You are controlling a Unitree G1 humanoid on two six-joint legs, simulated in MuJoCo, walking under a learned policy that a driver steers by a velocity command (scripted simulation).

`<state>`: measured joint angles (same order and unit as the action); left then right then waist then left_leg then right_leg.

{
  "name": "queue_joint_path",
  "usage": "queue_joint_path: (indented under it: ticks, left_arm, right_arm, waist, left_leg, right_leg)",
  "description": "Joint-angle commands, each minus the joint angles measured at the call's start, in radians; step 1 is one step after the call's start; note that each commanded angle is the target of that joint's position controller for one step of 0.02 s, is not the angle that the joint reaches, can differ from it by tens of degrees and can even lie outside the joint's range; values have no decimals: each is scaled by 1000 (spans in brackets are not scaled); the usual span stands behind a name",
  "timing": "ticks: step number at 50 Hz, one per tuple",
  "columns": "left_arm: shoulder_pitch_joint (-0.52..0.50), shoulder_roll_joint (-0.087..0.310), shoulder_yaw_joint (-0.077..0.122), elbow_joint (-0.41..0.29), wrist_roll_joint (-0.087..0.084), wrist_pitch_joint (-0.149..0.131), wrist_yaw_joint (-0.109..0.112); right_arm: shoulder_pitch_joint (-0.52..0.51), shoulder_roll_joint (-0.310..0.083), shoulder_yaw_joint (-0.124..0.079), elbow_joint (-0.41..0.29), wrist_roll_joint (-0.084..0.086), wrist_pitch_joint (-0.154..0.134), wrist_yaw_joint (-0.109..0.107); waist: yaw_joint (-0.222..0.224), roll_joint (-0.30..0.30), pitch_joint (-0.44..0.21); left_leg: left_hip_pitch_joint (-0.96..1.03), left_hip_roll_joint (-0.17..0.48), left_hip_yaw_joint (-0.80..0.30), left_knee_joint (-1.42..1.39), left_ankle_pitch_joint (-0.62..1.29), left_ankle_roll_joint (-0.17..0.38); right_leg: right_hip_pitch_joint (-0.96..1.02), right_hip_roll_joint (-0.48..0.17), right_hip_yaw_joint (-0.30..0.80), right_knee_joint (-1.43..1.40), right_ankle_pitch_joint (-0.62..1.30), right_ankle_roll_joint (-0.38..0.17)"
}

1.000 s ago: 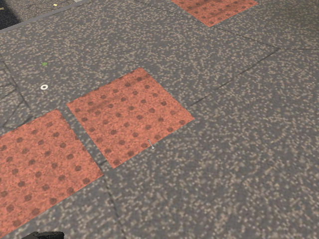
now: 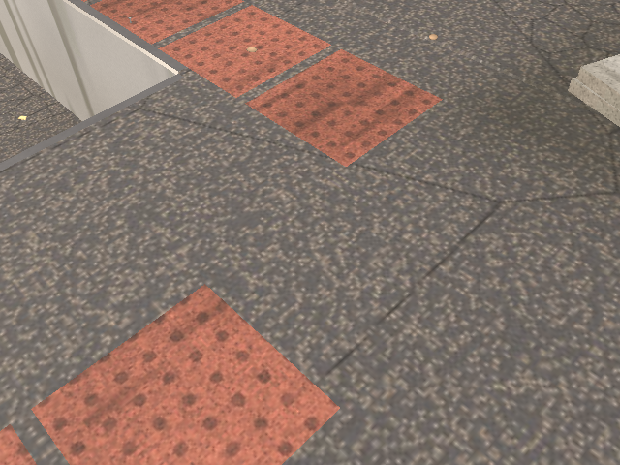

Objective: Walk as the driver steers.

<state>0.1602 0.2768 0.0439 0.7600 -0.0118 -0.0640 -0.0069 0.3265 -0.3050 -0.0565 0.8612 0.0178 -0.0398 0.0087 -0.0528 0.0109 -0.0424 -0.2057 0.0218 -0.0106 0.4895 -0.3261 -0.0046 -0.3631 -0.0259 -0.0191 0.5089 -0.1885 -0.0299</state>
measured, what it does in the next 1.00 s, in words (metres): walks ahead, turning left: left foot, then right foot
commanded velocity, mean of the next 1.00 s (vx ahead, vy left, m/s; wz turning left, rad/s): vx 0.40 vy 0.00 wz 0.36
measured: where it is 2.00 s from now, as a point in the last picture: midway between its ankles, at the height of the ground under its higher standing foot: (291, 432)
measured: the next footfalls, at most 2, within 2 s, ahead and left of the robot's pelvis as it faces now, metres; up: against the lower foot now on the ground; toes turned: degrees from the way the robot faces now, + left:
left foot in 0.48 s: +0.42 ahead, +0.12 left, +0.00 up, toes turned +9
right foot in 0.92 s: +0.70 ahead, +0.01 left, +0.00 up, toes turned +29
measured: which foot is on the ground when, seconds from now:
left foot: up 0.00-0.46, down 0.48-0.92, up 0.94-1.00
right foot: down 0.00-0.48, up 0.50-0.90, down 0.92-1.00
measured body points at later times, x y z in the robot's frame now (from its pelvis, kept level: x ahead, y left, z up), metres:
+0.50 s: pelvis +0.26 +0.01 -0.02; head +0.30 +0.02 +0.43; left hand +0.19 +0.29 -0.15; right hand +0.53 -0.18 -0.10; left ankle +0.38 +0.11 -0.74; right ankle +0.05 -0.11 -0.72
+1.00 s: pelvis +0.51 +0.04 -0.01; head +0.55 +0.04 +0.44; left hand +0.61 +0.35 -0.08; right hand +0.72 -0.20 -0.13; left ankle +0.38 +0.11 -0.69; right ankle +0.67 -0.01 -0.73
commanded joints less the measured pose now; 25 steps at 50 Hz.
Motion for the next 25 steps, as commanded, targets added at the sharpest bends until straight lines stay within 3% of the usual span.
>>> queue_joint_path:
  ticks: [1, 2, 3, 5, 6, 9, 13, 17, 20, 22, 23, 24, 25]
  left_arm:
    - [314, 295, 82, 21, 13, -3, 8]
    - [287, 218, 61, 13, 11, -16, 1]
    - [246, 164, 44, 4, 11, -27, -3]
    - [172, 125, 32, -7, 12, -34, -8]
    - [160, 111, 26, -6, 15, -33, -7]
    - [180, 113, 30, 14, 13, -34, 1]
    - [210, 128, 33, 46, 16, -34, 14]
    - [260, 138, 37, 88, 12, -30, 19]
    - [260, 147, 41, 105, 8, -14, 23]
    - [240, 177, 50, 96, 8, 0, 36]
    - [233, 191, 54, 91, 12, 11, 44]
    - [220, 194, 53, 82, 12, 19, 51]
    - [232, 173, 41, 52, 30, 10, 56]
  right_arm:
    - [-109, -13, 13, -142, -6, -39, -2]
    - [-123, -107, -10, -136, 4, -52, -7]
    - [-129, -126, -19, -132, 13, -58, -2]
    - [-136, -99, -18, -115, -6, -61, 0]
    - [-147, -85, -17, -115, -9, -58, 4]
    - [-183, -48, -10, -124, -9, -44, 10]
    - [-293, -2, 8, -160, 1, -35, 21]
    - [-396, 2, 15, -206, 8, -35, 42]
    - [-427, -9, 13, -235, 7, -38, 64]
    - [-372, -44, -4, -235, -1, -36, 70]
    - [-275, -78, -23, -215, -1, -32, 69]
    - [-120, -126, -51, -177, 4, -28, 59]
    - [45, -205, -76, -149, 0, -16, 38]
  waist:
    - [153, -353, -32]
    - [151, -239, 13]
    - [128, -200, 50]
    - [94, -128, 70]
    - [83, -121, 74]
    - [79, -105, 60]
    - [111, -93, 77]
    - [142, -76, 122]
    - [128, -74, 129]
    - [83, -111, 63]
    - [30, -128, 0]
    - [-53, -109, -81]
    - [-105, 9, -199]
  left_leg:
    - [-608, -52, 33, 478, -215, 34]
    - [-686, 12, -50, 627, -199, 48]
    - [-717, 43, -67, 653, -96, 65]
    - [-671, 85, -62, 597, 43, 58]
    - [-629, 99, -59, 562, 90, 49]
    - [-597, 86, -28, 457, 212, 11]
    - [-513, 56, -5, 231, 384, 1]
    - [-482, 28, 11, 105, 435, 33]
    - [-477, 7, 35, 66, 350, 75]
    - [-363, -52, 95, 79, 247, 112]
    - [-243, -88, 118, 81, 209, 134]
    - [-10, -109, 107, 32, 259, 170]
    - [331, 56, -147, 48, 280, 234]
  right_leg:
    - [502, -367, 666, -310, -460, -230]
    - [470, -366, 702, -322, -542, -250]
    - [444, -324, 606, -313, -483, -220]
    - [379, -253, 440, -325, -229, -184]
    - [344, -227, 373, -339, -115, -168]
    - [339, -191, 228, -359, 154, -165]
    - [307, -164, 70, -380, 249, -133]
    - [362, -199, -2, -384, 262, -122]
    - [461, -233, -42, -314, 455, -103]
    - [511, -234, -77, -178, 836, -78]
    - [514, -225, -97, -39, 993, -63]
    - [420, -196, -126, 170, 995, -34]
    - [149, -151, -129, 485, 648, -2]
